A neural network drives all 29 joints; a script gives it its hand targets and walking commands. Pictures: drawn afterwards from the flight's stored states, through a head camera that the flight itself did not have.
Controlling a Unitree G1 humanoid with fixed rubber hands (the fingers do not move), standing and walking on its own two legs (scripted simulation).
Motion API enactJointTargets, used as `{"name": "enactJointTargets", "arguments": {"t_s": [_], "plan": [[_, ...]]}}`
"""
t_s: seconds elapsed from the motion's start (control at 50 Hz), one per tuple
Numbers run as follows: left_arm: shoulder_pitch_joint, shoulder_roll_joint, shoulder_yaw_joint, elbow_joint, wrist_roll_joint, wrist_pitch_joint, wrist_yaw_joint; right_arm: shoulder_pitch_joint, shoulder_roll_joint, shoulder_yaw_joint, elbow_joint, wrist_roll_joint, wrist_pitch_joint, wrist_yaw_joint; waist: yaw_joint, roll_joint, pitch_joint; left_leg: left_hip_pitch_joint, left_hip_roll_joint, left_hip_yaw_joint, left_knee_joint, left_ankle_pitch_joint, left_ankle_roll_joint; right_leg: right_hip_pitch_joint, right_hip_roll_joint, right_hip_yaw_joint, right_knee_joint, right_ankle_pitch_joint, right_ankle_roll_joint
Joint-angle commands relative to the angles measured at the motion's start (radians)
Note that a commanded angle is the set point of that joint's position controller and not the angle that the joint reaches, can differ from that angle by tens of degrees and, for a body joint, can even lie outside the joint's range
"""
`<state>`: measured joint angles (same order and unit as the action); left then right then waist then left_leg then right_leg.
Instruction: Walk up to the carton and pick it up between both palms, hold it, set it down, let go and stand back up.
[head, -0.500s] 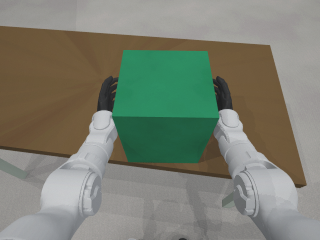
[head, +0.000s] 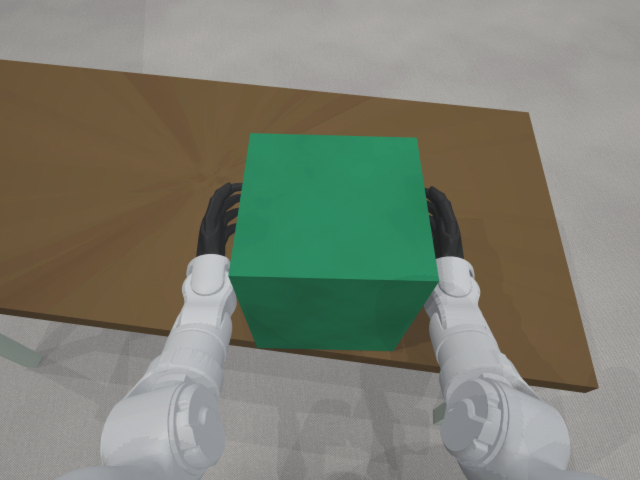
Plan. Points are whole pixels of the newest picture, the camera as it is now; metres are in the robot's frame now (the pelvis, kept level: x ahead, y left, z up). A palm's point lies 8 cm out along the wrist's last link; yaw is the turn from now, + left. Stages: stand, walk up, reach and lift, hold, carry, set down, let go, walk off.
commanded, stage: reach and lift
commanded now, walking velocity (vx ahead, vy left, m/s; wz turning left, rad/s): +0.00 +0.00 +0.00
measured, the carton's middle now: (329, 253) +0.41 +0.03 -0.01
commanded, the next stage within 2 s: none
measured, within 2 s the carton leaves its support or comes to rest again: leaves its support in 1.18 s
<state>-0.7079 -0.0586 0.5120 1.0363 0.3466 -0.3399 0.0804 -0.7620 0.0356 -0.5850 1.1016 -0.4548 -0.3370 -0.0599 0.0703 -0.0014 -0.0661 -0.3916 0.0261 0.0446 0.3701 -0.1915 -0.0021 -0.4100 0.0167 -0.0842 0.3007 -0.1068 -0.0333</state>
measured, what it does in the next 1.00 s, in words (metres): stands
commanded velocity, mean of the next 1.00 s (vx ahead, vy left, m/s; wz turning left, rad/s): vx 0.00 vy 0.00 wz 0.00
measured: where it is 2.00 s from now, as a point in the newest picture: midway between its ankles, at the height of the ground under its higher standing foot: outside the picture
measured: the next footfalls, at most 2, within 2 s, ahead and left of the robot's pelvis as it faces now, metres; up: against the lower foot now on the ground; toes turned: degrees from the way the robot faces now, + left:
none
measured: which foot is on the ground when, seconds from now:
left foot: down 0.00-1.00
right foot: down 0.00-1.00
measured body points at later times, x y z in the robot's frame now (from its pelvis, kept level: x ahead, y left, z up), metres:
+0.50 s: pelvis +0.01 +0.00 +0.00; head +0.08 +0.00 +0.45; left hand +0.40 +0.18 +0.03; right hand +0.43 -0.12 +0.03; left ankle -0.02 +0.12 -0.74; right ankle +0.01 -0.10 -0.74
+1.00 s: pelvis +0.01 +0.00 +0.00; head +0.08 +0.00 +0.45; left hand +0.40 +0.18 +0.03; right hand +0.43 -0.12 +0.02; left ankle -0.02 +0.12 -0.74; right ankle +0.01 -0.10 -0.74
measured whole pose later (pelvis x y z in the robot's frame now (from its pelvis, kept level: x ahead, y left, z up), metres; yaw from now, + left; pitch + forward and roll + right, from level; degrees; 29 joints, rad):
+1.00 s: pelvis +0.01 +0.00 +0.00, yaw +1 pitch +12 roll -1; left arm -0.66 -0.06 0.45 0.99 0.29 -0.31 0.08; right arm -0.72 0.02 -0.50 1.12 -0.39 -0.38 -0.09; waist 0.06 0.01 -0.07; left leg -0.37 0.03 0.03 0.35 -0.20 -0.01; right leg -0.37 0.02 -0.10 0.26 -0.10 -0.04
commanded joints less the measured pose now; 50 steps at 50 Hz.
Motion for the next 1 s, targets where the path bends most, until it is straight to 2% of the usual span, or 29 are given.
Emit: {"name": "enactJointTargets", "arguments": {"t_s": [0.0, 0.02, 0.04, 0.06, 0.14, 0.16, 0.2, 0.26, 0.3, 0.32, 0.34, 0.4, 0.42, 0.44, 0.48, 0.54, 0.56, 0.58, 0.62, 0.66, 0.68, 0.7, 0.78, 0.8, 0.84, 0.9, 0.92, 0.96, 0.98], "plan": [[-0.382, -0.429, -0.231, -0.045, 0.055, -0.001, -0.088, -0.426, 0.484, 0.282, -0.010, -0.050, -0.081, 0.131, 0.041, 0.005, -0.559, 0.031, -0.009, 0.070, 0.001, 0.429, -0.046, 0.483, 0.005, 0.002, 0.068, 0.326, 0.012], [-0.378, -0.439, -0.247, -0.060, 0.048, -0.006, -0.086, -0.425, 0.487, 0.290, -0.008, -0.043, -0.090, 0.130, 0.041, 0.019, -0.568, 0.042, -0.011, 0.067, 0.015, 0.457, -0.050, 0.474, 0.007, 0.001, 0.070, 0.345, 0.008], [-0.368, -0.452, -0.269, -0.074, 0.046, -0.011, -0.084, -0.410, 0.491, 0.297, -0.011, -0.044, -0.099, 0.125, 0.024, 0.019, -0.586, 0.054, -0.010, 0.064, 0.025, 0.489, -0.056, 0.478, 0.010, 0.001, 0.072, 0.379, 0.007], [-0.373, -0.461, -0.268, -0.086, 0.054, -0.012, -0.082, -0.419, 0.497, 0.303, -0.004, -0.037, -0.103, 0.127, 0.034, 0.034, -0.567, 0.054, -0.008, 0.063, 0.022, 0.495, -0.060, 0.475, 0.011, -0.001, 0.070, 0.369, 0.002], [-0.361, -0.457, -0.270, -0.092, 0.049, -0.003, -0.089, -0.418, 0.500, 0.317, -0.008, -0.032, -0.099, 0.120, 0.024, -0.015, -0.518, 0.012, -0.014, 0.062, 0.000, 0.427, -0.040, 0.536, 0.000, 0.011, 0.069, 0.389, 0.018], [-0.359, -0.460, -0.272, -0.088, 0.044, -0.003, -0.092, -0.419, 0.501, 0.324, -0.014, -0.030, -0.102, 0.120, 0.026, -0.018, -0.512, 0.001, -0.016, 0.060, -0.004, 0.423, -0.039, 0.551, -0.004, 0.012, 0.076, 0.411, 0.020], [-0.349, -0.478, -0.298, -0.110, 0.045, -0.006, -0.089, -0.400, 0.507, 0.338, -0.017, -0.018, -0.110, 0.123, 0.028, 0.017, -0.551, 0.033, -0.013, 0.057, 0.005, 0.470, -0.051, 0.533, -0.001, 0.009, 0.070, 0.425, 0.009], [-0.344, -0.486, -0.314, -0.099, 0.034, -0.015, -0.092, -0.402, 0.519, 0.353, -0.025, -0.020, -0.116, 0.118, 0.015, -0.002, -0.535, 0.020, -0.012, 0.053, 0.006, 0.473, -0.050, 0.556, 0.003, 0.007, 0.076, 0.455, 0.010], [-0.352, -0.480, -0.306, -0.098, 0.033, -0.017, -0.096, -0.386, 0.524, 0.362, -0.006, -0.019, -0.105, 0.116, 0.014, -0.019, -0.517, 0.013, -0.014, 0.055, -0.006, 0.447, -0.044, 0.571, 0.000, 0.013, 0.072, 0.446, 0.013], [-0.352, -0.487, -0.313, -0.107, 0.032, -0.014, -0.095, -0.395, 0.517, 0.362, -0.019, -0.008, -0.112, 0.120, 0.020, -0.001, -0.532, 0.022, -0.011, 0.051, -0.009, 0.448, -0.047, 0.558, 0.000, 0.008, 0.071, 0.438, 0.011], [-0.333, -0.487, -0.316, -0.090, 0.038, -0.007, -0.095, -0.386, 0.513, 0.360, -0.011, -0.006, -0.109, 0.118, 0.012, 0.009, -0.517, 0.028, -0.011, 0.053, -0.004, 0.460, -0.049, 0.561, 0.000, 0.010, 0.068, 0.445, 0.009], [-0.335, -0.473, -0.301, -0.106, 0.041, -0.004, -0.099, -0.365, 0.526, 0.370, -0.010, -0.003, -0.098, 0.114, 0.012, -0.003, -0.497, 0.010, -0.015, 0.057, -0.017, 0.419, -0.039, 0.570, -0.007, 0.019, 0.062, 0.425, 0.011], [-0.345, -0.480, -0.304, -0.115, 0.034, -0.008, -0.100, -0.378, 0.528, 0.379, -0.025, 0.002, -0.104, 0.116, 0.021, -0.005, -0.520, -0.007, -0.014, 0.057, -0.023, 0.418, -0.037, 0.578, -0.008, 0.020, 0.068, 0.440, 0.013], [-0.331, -0.483, -0.308, -0.099, 0.036, -0.004, -0.099, -0.369, 0.520, 0.377, -0.015, 0.001, -0.105, 0.114, 0.010, -0.001, -0.509, -0.008, -0.015, 0.056, -0.023, 0.405, -0.040, 0.592, -0.009, 0.017, 0.068, 0.435, 0.011], [-0.351, -0.488, -0.310, -0.115, 0.027, -0.008, -0.096, -0.383, 0.513, 0.373, -0.023, -0.004, -0.106, 0.119, 0.017, 0.002, -0.529, 0.009, -0.011, 0.053, -0.033, 0.386, -0.040, 0.551, -0.004, 0.011, 0.058, 0.381, 0.006], [-0.374, -0.468, -0.298, -0.115, 0.023, -0.011, -0.099, -0.378, 0.522, 0.363, -0.025, -0.022, -0.097, 0.114, -0.001, -0.028, -0.545, -0.013, -0.015, 0.060, -0.038, 0.349, -0.026, 0.575, -0.008, 0.017, 0.061, 0.397, 0.020], [-0.356, -0.472, -0.298, -0.102, 0.029, -0.009, -0.097, -0.375, 0.530, 0.371, -0.018, -0.019, -0.100, 0.115, 0.010, -0.017, -0.535, -0.015, -0.012, 0.059, -0.032, 0.371, -0.027, 0.576, -0.009, 0.019, 0.068, 0.422, 0.015], [-0.363, -0.480, -0.308, -0.111, 0.026, -0.008, -0.096, -0.374, 0.520, 0.360, -0.002, -0.018, -0.102, 0.115, -0.006, -0.009, -0.540, 0.002, -0.010, 0.054, -0.028, 0.394, -0.033, 0.569, -0.006, 0.015, 0.068, 0.439, 0.014], [-0.378, -0.498, -0.322, -0.116, 0.021, -0.009, -0.092, -0.392, 0.518, 0.351, -0.009, -0.020, -0.108, 0.115, -0.005, 0.007, -0.561, 0.022, -0.009, 0.052, -0.025, 0.398, -0.046, 0.542, -0.002, 0.009, 0.059, 0.405, 0.005], [-0.365, -0.492, -0.311, -0.101, 0.030, 0.004, -0.093, -0.379, 0.521, 0.346, -0.005, -0.021, -0.098, 0.112, -0.012, -0.006, -0.535, 0.032, -0.009, 0.051, -0.025, 0.393, -0.041, 0.532, 0.000, 0.008, 0.049, 0.389, 0.006], [-0.377, -0.482, -0.294, -0.104, 0.030, 0.002, -0.095, -0.382, 0.525, 0.353, 0.001, -0.018, -0.094, 0.115, 0.000, -0.012, -0.511, 0.005, -0.011, 0.056, -0.034, 0.367, -0.035, 0.539, -0.004, 0.012, 0.051, 0.374, 0.008], [-0.384, -0.478, -0.298, -0.098, 0.026, 0.003, -0.097, -0.393, 0.522, 0.350, -0.005, -0.021, -0.096, 0.116, -0.003, -0.015, -0.521, -0.015, -0.015, 0.057, -0.039, 0.348, -0.030, 0.555, -0.012, 0.019, 0.052, 0.383, 0.013], [-0.385, -0.485, -0.312, -0.088, 0.017, -0.002, -0.095, -0.391, 0.533, 0.349, 0.000, -0.026, -0.105, 0.112, -0.008, -0.013, -0.553, -0.013, -0.010, 0.054, -0.036, 0.355, -0.035, 0.549, -0.007, 0.013, 0.057, 0.389, 0.012], [-0.392, -0.483, -0.304, -0.087, 0.015, -0.009, -0.095, -0.394, 0.547, 0.363, -0.008, -0.022, -0.107, 0.112, 0.003, -0.016, -0.560, -0.030, -0.015, 0.057, -0.033, 0.363, -0.030, 0.569, -0.012, 0.018, 0.062, 0.411, 0.013], [-0.388, -0.483, -0.310, -0.078, 0.016, -0.009, -0.097, -0.387, 0.552, 0.367, 0.006, -0.022, -0.106, 0.110, -0.007, -0.013, -0.535, -0.033, -0.014, 0.055, -0.036, 0.359, -0.033, 0.578, -0.012, 0.016, 0.070, 0.437, 0.016], [-0.393, -0.503, -0.328, -0.067, 0.014, -0.005, -0.094, -0.411, 0.548, 0.371, -0.003, -0.019, -0.118, 0.110, -0.001, 0.007, -0.565, -0.011, -0.009, 0.048, -0.026, 0.396, -0.043, 0.548, -0.005, 0.009, 0.066, 0.440, 0.009], [-0.392, -0.509, -0.330, -0.069, 0.004, -0.011, -0.094, -0.415, 0.559, 0.384, -0.013, -0.015, -0.128, 0.106, -0.009, -0.018, -0.572, -0.007, -0.010, 0.050, -0.015, 0.422, -0.038, 0.566, -0.003, 0.011, 0.073, 0.485, 0.013], [-0.418, -0.503, -0.323, -0.065, 0.008, -0.012, -0.095, -0.428, 0.559, 0.381, 0.002, -0.018, -0.132, 0.106, -0.006, -0.013, -0.560, -0.034, -0.010, 0.048, -0.023, 0.403, -0.037, 0.579, -0.010, 0.014, 0.075, 0.482, 0.014], [-0.432, -0.516, -0.335, -0.082, -0.002, -0.026, -0.095, -0.438, 0.558, 0.386, -0.007, -0.020, -0.151, 0.104, -0.012, -0.024, -0.584, -0.036, -0.008, 0.047, -0.023, 0.419, -0.038, 0.594, -0.009, 0.009, 0.085, 0.525, 0.018]]}}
